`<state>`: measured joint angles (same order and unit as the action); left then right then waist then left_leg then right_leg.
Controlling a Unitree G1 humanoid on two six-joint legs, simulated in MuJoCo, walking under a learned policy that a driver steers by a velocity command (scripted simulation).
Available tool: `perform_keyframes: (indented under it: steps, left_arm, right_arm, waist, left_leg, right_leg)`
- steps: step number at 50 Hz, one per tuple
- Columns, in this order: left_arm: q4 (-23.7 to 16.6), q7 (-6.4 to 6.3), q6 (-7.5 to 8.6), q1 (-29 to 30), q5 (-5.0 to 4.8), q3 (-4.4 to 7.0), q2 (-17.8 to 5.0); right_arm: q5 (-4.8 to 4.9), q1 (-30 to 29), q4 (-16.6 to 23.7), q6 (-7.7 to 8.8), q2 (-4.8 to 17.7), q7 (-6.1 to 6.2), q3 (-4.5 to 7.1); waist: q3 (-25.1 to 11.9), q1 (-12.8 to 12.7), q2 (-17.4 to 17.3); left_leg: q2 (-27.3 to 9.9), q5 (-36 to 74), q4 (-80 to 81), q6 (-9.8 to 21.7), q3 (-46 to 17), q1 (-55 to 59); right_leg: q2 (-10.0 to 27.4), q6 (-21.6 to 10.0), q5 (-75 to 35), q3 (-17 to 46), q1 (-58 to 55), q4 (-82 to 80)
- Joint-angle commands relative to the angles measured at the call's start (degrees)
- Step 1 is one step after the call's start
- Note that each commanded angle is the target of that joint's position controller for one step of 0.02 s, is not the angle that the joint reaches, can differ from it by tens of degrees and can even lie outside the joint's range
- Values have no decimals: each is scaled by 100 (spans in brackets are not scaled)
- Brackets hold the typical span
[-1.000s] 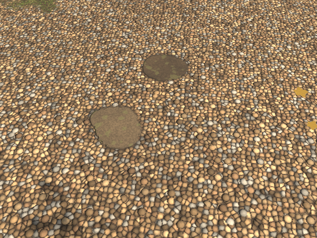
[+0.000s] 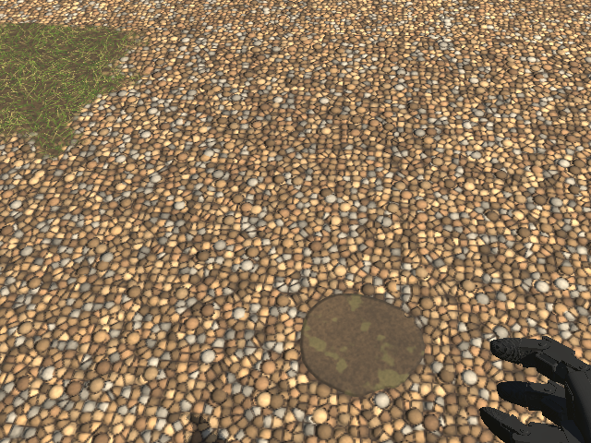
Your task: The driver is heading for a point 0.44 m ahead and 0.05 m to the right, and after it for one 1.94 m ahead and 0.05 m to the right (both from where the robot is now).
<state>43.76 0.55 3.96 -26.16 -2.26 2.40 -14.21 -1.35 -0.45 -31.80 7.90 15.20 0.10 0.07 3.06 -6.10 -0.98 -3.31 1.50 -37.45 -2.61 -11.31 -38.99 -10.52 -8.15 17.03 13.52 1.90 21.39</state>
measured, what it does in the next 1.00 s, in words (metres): walks ahead: left foot, then right foot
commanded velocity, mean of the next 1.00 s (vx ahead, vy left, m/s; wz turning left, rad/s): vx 1.00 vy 0.00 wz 0.01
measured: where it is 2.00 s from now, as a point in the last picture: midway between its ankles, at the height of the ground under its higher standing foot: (353, 84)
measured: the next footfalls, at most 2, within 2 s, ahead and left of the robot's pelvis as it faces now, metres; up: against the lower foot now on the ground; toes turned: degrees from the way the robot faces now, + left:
left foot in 0.12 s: +0.35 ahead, +0.17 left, +0.00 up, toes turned -17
right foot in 0.58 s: +0.66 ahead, -0.25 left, +0.00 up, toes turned -17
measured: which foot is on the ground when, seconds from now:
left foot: up 0.00-0.10, down 0.12-0.58, up 0.60-1.00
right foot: down 0.00-0.12, up 0.14-0.56, down 0.58-1.00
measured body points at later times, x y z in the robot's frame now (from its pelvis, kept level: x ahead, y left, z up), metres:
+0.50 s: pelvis +0.43 -0.01 -0.02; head +0.46 -0.03 +0.43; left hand +0.77 +0.06 -0.04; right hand +0.24 -0.23 -0.14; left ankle +0.31 +0.18 -0.74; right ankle +0.59 -0.22 -0.70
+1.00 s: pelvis +0.87 -0.11 -0.04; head +0.88 -0.08 +0.41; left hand +0.89 +0.18 -0.18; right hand +1.09 -0.37 -0.09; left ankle +1.06 -0.04 -0.72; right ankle +0.63 -0.24 -0.73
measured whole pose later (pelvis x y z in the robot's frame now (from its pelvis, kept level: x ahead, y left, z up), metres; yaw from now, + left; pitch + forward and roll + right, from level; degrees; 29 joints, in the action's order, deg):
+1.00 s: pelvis +0.87 -0.11 -0.04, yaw +3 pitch -1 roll -4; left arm 47.7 0.0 4.0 -20.7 -0.5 4.5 -17.9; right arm 2.5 5.8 -36.7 1.0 18.0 -3.6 2.6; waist 2.7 -2.5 -0.1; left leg -4.0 -1.6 -45.8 7.1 6.2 -39.1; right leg 1.7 4.7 27.8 -18.0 -16.9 18.9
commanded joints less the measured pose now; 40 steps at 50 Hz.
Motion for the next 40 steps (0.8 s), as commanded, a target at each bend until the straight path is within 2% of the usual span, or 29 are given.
perform_keyframes:
  steps: [1, 3, 4, 5, 6, 7, 8, 9, 10, 11, 13, 15, 17, 19, 21, 23, 26, 27, 28, 29, 30, 31, 32, 33, 34, 35, 36, 38, 40]
  left_arm:
    - [-242, -83, 50, 127, -93, 285, -920]
    - [-178, -126, 5, 134, -98, 312, -882]
    - [-186, -136, -29, 219, -56, 342, -937]
    - [-239, -110, -69, 399, 24, 359, -1023]
    - [-443, -67, -103, 716, 246, 257, -810]
    - [-632, -30, -58, -236, 115, 17, 43]
    - [-723, -70, -48, -372, -214, -85, -297]
    - [-674, -111, -91, 270, -182, 10, -743]
    - [-742, -97, -98, 826, -17, 62, -935]
    - [-878, -66, -76, 1294, 117, 80, -880]
    - [-1033, 13, -150, 1387, 7, 90, -652]
    - [-1149, 49, -247, 1435, -56, 3, -346]
    - [-1233, 80, -202, 1564, 17, -103, -135]
    - [-1341, 127, -104, 1903, 78, -131, -278]
    - [-1465, 231, 39, 2529, 212, -168, -395]
    - [-1599, 333, 176, 3049, 186, -183, -396]
    - [-1631, 315, 261, 2943, 125, 21, -815]
    - [-1541, 253, 247, 2368, 98, 155, -1062]
    - [-1346, 160, 193, 1358, 74, 294, -1260]
    - [-1084, 25, 98, 90, 130, 415, -1560]
    - [-934, 48, 145, -163, 339, 485, -2079]
    - [-870, 73, 149, -342, 311, 380, -1565]
    - [-716, 62, 169, -4, 235, 292, -1235]
    - [-612, 62, 185, 298, 226, 245, -1019]
    - [-523, 79, 212, 610, 310, 203, -776]
    - [-466, 75, 250, 878, 411, 163, -541]
    - [-406, 84, 269, 1125, 375, 143, -332]
    - [-309, 73, 296, 1524, 256, 168, -318]
    - [-263, 9, 331, 1654, 283, 223, -507]
  right_arm:
    - [192, -609, 552, 102, 519, 14, 231]
    - [311, -658, 607, 157, 763, 23, 346]
    - [345, -304, 547, 193, 962, 39, 456]
    - [371, 552, 422, 213, 1137, 61, 576]
    - [392, 2098, 183, 134, 1260, 126, 641]
    - [146, 2762, -13, 76, 1663, 92, 684]
    - [176, 2719, -116, 47, 1486, -21, 682]
    - [176, 2318, 33, -28, 936, 25, 597]
    - [132, 2151, -74, -101, 818, 52, 560]
    - [41, 2077, -214, -141, 836, 44, 558]
    - [-6, 1847, -436, -108, 568, 20, 471]
    - [153, 1831, -683, -80, 285, -70, 388]
    - [185, 1949, -902, -41, 423, -119, 397]
    - [181, 1907, -977, -31, 701, -102, 445]
    - [282, 2090, -1067, -41, 877, -80, 470]
    - [342, 2470, -1205, -44, 1096, -62, 493]
    - [301, 2770, -1403, -172, 1320, -27, 468]
    - [240, 2839, -1489, -230, 1418, -19, 459]
    - [194, 2757, -1524, -280, 1470, -2, 436]
    - [68, 2703, -1370, -257, 1146, 20, 318]
    - [234, 3729, -1190, -137, -48, 1, 25]
    - [512, 3202, -1159, -70, 481, 4, 132]
    - [659, 2414, -932, -91, 682, 52, 238]
    - [561, 2059, -858, -118, 618, 84, 218]
    - [398, 1876, -867, -191, 566, 84, 252]
    - [409, 2153, -894, -314, 412, 30, 264]
    - [447, 2218, -917, -456, 269, -10, 260]
    - [455, 2005, -814, -683, 104, -30, 246]
    - [346, 1713, -647, -732, 128, -58, 239]
  waist:
    - [65, 69, 572]
    - [28, 147, 675]
    - [-226, 388, 736]
    - [-848, 930, 767]
    - [-1967, 1671, 797]
    - [-2993, 1143, -1536]
    - [-3074, 1125, -2641]
    - [-1997, 1368, -1709]
    - [-1203, 1390, -678]
    - [-661, 1315, -64]
    - [-209, 970, -244]
    - [-63, 790, -322]
    - [236, 620, -143]
    - [551, 488, -18]
    - [703, 640, 213]
    - [774, 812, 237]
    - [260, 570, -268]
    - [-249, 186, -613]
    - [-845, -475, -817]
    - [-1714, -997, -633]
    - [-3117, -173, 1476]
    - [-3096, -437, 1502]
    - [-1748, -394, 1256]
    - [-1079, -219, 724]
    - [-643, 48, 439]
    - [-570, 415, 760]
    - [-430, 585, 793]
    - [114, 814, 688]
    - [417, 909, 499]
  left_leg:
    - [612, 733, 872, -146, 563, 2191]
    - [547, 373, 1274, -75, 395, 2130]
    - [582, 65, 1292, 26, 442, 2468]
    - [454, -119, 1203, 191, 495, 3369]
    - [-252, -911, 432, 470, 82, 5204]
    - [-1827, -3009, 1049, 1416, -2858, 7400]
    - [-2295, -5161, 1771, 1608, -4649, 7434]
    - [-1889, -5105, 1948, 1332, -3711, 6640]
    - [-1604, -3805, 1981, 1114, -2594, 5746]
    - [-1403, -2600, 2032, 1034, -1857, 4978]
    - [-1159, -1671, 2278, 1028, -899, 4057]
    - [-1039, -1341, 2465, 1081, -385, 3607]
    - [-1070, -1088, 2749, 1317, -227, 3194]
    - [-984, -794, 3038, 1425, 104, 2970]
    - [-810, -483, 3408, 1373, 424, 2734]
    - [-900, -205, 3639, 1373, 505, 2740]
    - [-1069, 2156, 2811, 1160, 604, 3766]
    - [-1027, 3328, 1945, 1068, 667, 3921]
    - [-830, 3705, 585, 881, 858, 3321]
    - [-564, 2137, -1350, 656, 814, 1748]
    - [291, -2723, -3580, 513, 493, 207]
    - [188, -2716, -4323, 583, 82, -237]
    - [2, -2394, -4614, 541, 320, -949]
    - [-273, -2031, -4464, 529, 450, -991]
    - [-473, -1778, -4206, 539, 503, -665]
    - [-664, -1601, -4111, 523, 405, -257]
    - [-771, -1681, -4018, 511, 404, -35]
    - [-923, -1860, -3782, 461, 437, -174]
    - [-964, -1209, -3384, 381, 473, -398]
  right_leg:
    - [810, -327, -630, 1241, 1853, -699]
    - [992, -202, -1113, 1488, 1042, -185]
    - [1039, -104, -1999, 1503, 724, 344]
    - [937, 81, -2906, 1286, 599, 1356]
    - [905, 241, -2729, 993, 1324, 3026]
    - [116, 492, 1246, 267, 3402, 5121]
    - [751, 502, 1310, -106, 4442, 6167]
    - [1066, 527, 734, -329, 4835, 6320]
    - [1218, 538, 391, -567, 4769, 6131]
    - [1397, 522, 233, -660, 4631, 5899]
    - [1757, 478, 64, -657, 4317, 5608]
    - [1918, 430, 160, -685, 4329, 5462]
    - [1808, 477, -140, -523, 4465, 5016]
    - [1735, 518, -839, -532, 4532, 4013]
    - [1713, 525, -1718, -1116, 3956, 2792]
    - [1499, 572, -2173, -1245, 3178, 1978]
    - [1070, 491, -1679, -1368, 2310, 1292]
    - [870, 379, -1323, -1464, 1497, 1278]
    - [845, 314, -1145, -1535, 15, 1311]
    - [1822, 199, -596, -589, -2113, 1807]
    - [3430, -541, 2031, 2556, -3569, 844]
    - [3360, -460, 2978, 3647, -3124, -347]
    - [3256, -295, 2446, 2758, -2387, -472]
    - [3156, -254, 1348, 1876, -1526, -450]
    - [2913, -167, 529, 1102, -637, -551]
    - [2853, -195, 141, 624, -52, -663]
    - [2794, -186, -94, 181, 328, -842]
    - [2838, -64, -615, -656, 915, -1233]
    - [2738, -16, -1199, -1402, 1099, -1414]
